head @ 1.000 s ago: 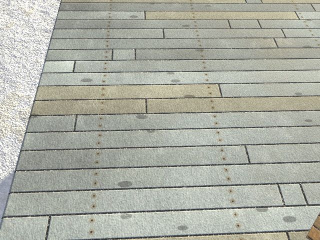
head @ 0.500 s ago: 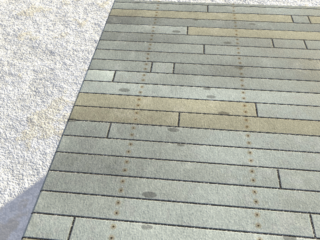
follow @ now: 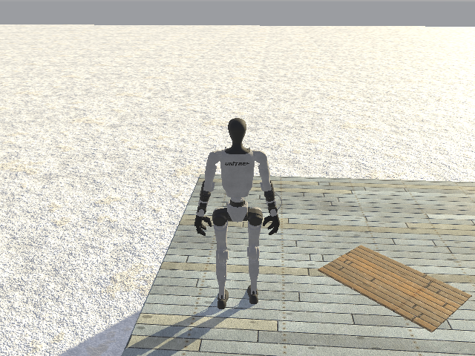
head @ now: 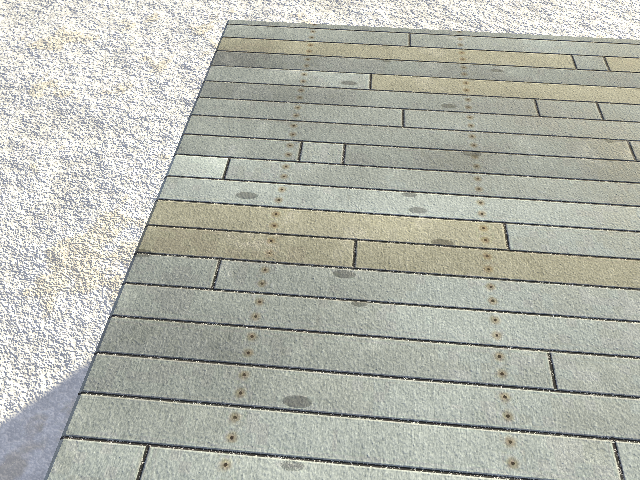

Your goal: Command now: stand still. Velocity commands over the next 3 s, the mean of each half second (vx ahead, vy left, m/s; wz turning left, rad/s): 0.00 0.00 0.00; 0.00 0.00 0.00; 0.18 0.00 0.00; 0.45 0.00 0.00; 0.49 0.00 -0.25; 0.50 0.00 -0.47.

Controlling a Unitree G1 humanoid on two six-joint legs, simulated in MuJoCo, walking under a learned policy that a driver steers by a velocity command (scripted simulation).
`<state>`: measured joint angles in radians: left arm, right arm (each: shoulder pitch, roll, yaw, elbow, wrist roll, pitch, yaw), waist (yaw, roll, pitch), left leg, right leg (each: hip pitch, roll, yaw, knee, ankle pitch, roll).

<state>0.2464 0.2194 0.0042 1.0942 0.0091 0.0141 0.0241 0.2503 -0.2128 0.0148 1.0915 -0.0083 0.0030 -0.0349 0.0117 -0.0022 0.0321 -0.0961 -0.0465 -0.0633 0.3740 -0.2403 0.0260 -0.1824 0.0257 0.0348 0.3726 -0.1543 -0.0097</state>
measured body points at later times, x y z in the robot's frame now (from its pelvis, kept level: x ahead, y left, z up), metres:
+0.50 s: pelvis +0.01 +0.00 +0.00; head +0.01 +0.00 +0.45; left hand +0.00 +0.23 -0.16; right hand -0.01 -0.23 -0.16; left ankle -0.02 +0.11 -0.75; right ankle +0.03 -0.11 -0.75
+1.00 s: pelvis +0.02 +0.00 +0.00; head +0.02 +0.00 +0.45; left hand +0.00 +0.22 -0.17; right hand -0.01 -0.22 -0.16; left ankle -0.02 +0.11 -0.75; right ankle +0.03 -0.11 -0.75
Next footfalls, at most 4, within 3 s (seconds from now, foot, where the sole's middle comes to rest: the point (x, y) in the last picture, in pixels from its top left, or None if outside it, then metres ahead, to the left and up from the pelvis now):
1.88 left None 0.46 0.04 -0.78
2.44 right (391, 386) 0.75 -0.13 -0.78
2.96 left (360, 269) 1.10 -0.07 -0.78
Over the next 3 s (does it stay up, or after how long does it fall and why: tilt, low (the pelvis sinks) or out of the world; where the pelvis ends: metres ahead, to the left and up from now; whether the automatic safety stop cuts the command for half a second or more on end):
stays up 0.93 -0.09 -0.02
